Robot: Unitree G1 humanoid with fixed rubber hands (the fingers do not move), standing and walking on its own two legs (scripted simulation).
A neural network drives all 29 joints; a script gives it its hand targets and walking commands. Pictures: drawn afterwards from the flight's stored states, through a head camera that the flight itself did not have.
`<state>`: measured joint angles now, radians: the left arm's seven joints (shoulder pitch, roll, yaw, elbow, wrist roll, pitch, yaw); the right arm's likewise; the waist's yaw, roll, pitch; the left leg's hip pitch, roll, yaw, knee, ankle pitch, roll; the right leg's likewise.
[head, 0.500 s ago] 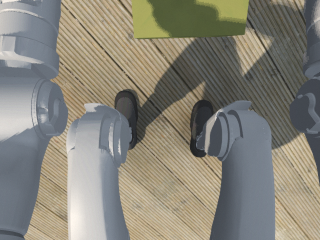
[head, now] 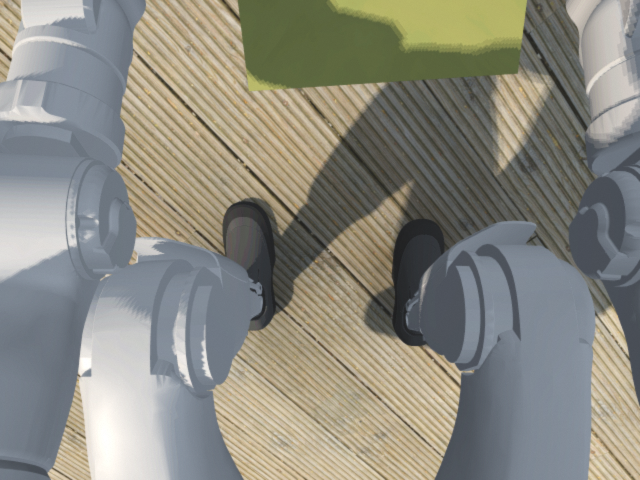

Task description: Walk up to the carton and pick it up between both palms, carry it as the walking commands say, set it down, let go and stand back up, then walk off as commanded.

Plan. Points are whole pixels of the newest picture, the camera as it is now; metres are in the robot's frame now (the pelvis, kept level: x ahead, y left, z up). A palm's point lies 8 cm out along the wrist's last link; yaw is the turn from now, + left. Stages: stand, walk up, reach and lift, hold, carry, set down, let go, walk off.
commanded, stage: reach and lift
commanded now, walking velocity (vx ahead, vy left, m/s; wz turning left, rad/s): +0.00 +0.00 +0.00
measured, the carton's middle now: out of the picture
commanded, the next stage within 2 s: none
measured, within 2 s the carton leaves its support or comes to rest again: leaves its support in 1.82 s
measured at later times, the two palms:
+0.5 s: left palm out of the picture +0.55 +0.21 -0.22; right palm out of the picture +0.56 -0.18 -0.22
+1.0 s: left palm out of the picture +0.55 +0.17 -0.22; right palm out of the picture +0.56 -0.17 -0.22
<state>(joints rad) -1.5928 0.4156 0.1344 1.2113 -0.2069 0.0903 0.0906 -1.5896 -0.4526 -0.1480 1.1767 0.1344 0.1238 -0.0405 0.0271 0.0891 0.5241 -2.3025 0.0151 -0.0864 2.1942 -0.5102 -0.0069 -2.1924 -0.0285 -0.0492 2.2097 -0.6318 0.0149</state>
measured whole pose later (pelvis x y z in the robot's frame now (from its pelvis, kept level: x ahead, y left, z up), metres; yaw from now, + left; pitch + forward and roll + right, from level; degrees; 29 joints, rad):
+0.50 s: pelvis +0.00 +0.00 -0.01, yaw +0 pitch +35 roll -4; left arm -1.59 0.42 0.13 1.25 -0.22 0.06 0.08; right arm -1.59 -0.45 -0.09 1.18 0.14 0.12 -0.04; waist 0.03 0.09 0.52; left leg -2.31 0.02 -0.09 2.22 -0.53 -0.01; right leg -2.21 -0.02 -0.05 2.24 -0.65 0.01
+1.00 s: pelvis +0.00 +0.00 -0.01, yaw +0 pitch +35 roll -4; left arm -1.61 0.35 0.14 1.25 -0.17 0.06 0.07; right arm -1.60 -0.42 -0.07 1.18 0.15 0.12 -0.05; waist 0.03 0.09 0.52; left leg -2.31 0.02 -0.09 2.22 -0.53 -0.01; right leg -2.21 -0.02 -0.05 2.24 -0.65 0.01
